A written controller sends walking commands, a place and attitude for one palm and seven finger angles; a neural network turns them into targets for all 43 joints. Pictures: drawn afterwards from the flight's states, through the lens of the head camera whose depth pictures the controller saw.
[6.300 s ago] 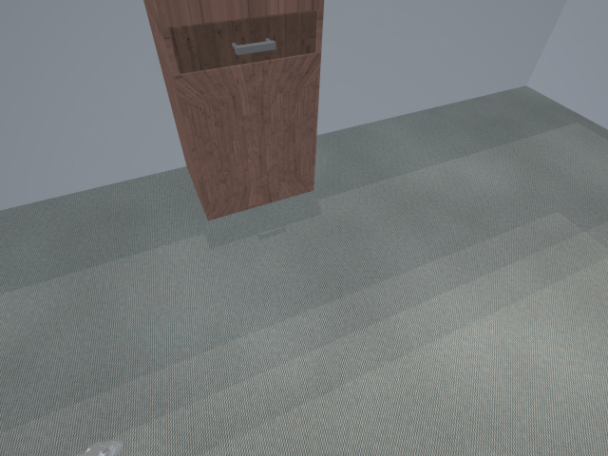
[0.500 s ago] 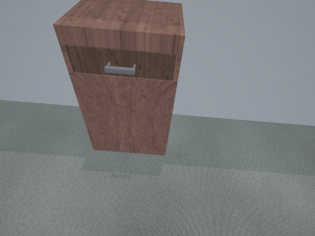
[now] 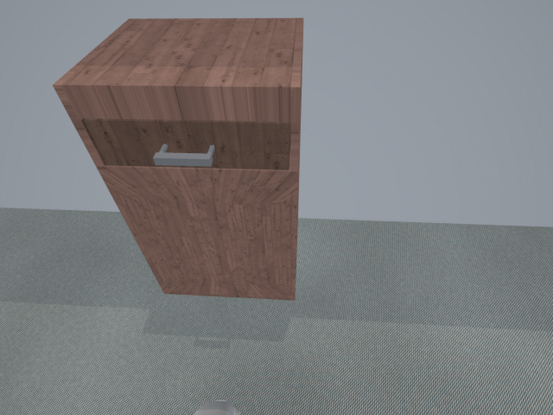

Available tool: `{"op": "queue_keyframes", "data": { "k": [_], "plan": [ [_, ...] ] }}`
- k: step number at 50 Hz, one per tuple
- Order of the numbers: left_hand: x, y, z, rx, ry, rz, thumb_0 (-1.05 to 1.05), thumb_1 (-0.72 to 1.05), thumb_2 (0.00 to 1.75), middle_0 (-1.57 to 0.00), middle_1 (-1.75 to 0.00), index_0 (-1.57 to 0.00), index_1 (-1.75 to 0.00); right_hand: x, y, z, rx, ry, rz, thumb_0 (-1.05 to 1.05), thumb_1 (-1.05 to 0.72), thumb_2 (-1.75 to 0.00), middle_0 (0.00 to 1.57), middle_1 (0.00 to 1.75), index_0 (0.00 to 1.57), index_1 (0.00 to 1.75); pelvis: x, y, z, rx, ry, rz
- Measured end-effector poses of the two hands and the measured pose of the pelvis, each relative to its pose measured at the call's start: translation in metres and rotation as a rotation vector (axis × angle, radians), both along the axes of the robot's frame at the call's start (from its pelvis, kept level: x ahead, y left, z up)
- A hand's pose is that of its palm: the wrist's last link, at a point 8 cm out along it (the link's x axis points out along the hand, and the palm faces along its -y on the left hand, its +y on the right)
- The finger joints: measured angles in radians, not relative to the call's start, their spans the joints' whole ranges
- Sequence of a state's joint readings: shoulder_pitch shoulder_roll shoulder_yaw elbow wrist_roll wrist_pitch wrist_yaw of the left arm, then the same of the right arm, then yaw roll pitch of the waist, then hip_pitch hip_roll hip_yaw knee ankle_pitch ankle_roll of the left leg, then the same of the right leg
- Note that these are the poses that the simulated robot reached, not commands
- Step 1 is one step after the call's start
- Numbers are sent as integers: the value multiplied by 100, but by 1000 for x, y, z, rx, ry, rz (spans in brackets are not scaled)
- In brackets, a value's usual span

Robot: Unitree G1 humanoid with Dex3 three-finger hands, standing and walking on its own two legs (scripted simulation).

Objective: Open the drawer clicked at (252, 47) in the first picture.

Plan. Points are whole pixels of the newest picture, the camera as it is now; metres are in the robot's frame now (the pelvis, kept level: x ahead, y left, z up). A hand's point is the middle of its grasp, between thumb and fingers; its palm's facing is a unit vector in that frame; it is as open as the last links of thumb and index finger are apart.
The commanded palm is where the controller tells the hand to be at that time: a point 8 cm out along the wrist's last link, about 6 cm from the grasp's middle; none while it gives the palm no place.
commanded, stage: take the last steps up to it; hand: left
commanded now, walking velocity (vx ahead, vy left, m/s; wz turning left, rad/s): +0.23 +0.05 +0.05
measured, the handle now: (185, 153) +0.69 +0.26 -0.02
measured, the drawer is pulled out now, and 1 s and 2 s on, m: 0.00 0.00 0.00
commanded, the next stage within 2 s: come to a stop and stand still in 0.20 s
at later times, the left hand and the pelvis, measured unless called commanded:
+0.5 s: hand out of the picture +0.15 +0.24 -0.19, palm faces +0.07 -0.98 -0.19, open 7.4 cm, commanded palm none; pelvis +0.13 +0.06 -0.01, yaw +0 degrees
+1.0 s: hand (177, 400) +0.19 +0.19 -0.15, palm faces +0.07 -0.96 -0.28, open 7.4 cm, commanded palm none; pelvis +0.12 +0.00 +0.00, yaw +0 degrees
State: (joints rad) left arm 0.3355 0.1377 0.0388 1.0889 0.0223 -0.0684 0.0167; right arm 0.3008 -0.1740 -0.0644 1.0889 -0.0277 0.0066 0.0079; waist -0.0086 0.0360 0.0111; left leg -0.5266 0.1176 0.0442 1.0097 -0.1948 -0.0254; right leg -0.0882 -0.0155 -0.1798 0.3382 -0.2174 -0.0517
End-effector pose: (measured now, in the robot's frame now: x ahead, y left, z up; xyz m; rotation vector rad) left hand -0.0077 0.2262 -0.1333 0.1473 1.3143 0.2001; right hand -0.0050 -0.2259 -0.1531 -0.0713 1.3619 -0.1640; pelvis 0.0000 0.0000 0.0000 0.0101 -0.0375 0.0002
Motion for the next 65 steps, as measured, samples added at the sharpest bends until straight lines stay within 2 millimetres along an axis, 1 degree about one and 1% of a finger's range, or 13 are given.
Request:
{"op": "queue_keyframes", "data": {
  "k": [8,12,14,18,23,27,32,36,44,52,59,62,65],
  "plan": [
    [-26,-8,-14,-95,174,101,1,91,89,-20,-30,-20,-30,123,17,11,-40,-121,112,1,-92,-90,20,30,19,30,51,22,-5,-25,16,15],
    [-21,4,-29,-133,254,135,1,91,89,-20,-30,-20,-30,180,40,10,-66,-184,162,0,-92,-90,20,30,20,30,82,43,-17,-41,24,14],
    [-10,14,-36,-139,283,128,1,91,89,-20,-30,-20,-30,197,52,7,-77,-213,164,0,-91,-90,20,30,20,30,93,52,-23,-27,21,9],
    [40,38,-33,-106,240,81,1,91,89,-20,-30,-20,-30,204,68,11,-75,-208,111,0,-92,-90,20,30,20,30,113,60,-16,-11,11,-13],
    [121,59,-28,-51,105,33,1,91,89,-20,-30,-20,-30,204,60,17,-107,-158,80,-3,-96,-90,21,30,20,30,130,61,-8,0,14,-5],
    [173,62,-22,-18,12,-2,1,91,89,-20,-30,-20,-30,196,50,13,-104,-94,62,-2,-94,-90,21,30,20,30,139,52,-7,1,13,-4],
    [217,51,-11,29,-64,-48,0,91,89,-20,-30,-20,-30,184,32,-1,-69,-41,24,-1,-92,-90,21,30,20,30,144,34,-10,6,13,-14],
    [233,34,-5,75,-101,-86,0,91,89,-20,-30,-20,-30,174,12,-19,-26,-12,-10,0,-91,-90,20,30,20,30,146,14,-18,15,16,-27],
    [216,8,13,78,-102,-65,1,90,89,-20,-30,-20,-30,158,-11,-18,-6,47,2,0,-91,-90,20,30,20,30,133,0,-7,39,25,-4],
    [169,14,13,68,-67,-4,1,90,89,-21,-30,-20,-30,153,-17,-7,-28,36,62,0,-91,-90,20,30,20,30,115,3,-1,49,34,9],
    [114,42,-3,32,23,35,1,90,89,-21,-30,-20,-30,157,4,7,-71,-45,96,0,-91,-90,20,30,20,30,100,25,-4,20,37,-2],
    [98,57,-20,2,60,46,1,90,89,-21,-30,-20,-30,148,21,7,-99,-75,91,0,-91,-90,20,30,20,30,97,40,-12,-22,39,0],
    [90,63,-24,-23,91,40,1,91,89,-20,-30,-20,-30,130,40,14,-94,-46,81,0,-91,-90,20,30,20,30,99,45,-7,-19,33,0]
  ]
}}
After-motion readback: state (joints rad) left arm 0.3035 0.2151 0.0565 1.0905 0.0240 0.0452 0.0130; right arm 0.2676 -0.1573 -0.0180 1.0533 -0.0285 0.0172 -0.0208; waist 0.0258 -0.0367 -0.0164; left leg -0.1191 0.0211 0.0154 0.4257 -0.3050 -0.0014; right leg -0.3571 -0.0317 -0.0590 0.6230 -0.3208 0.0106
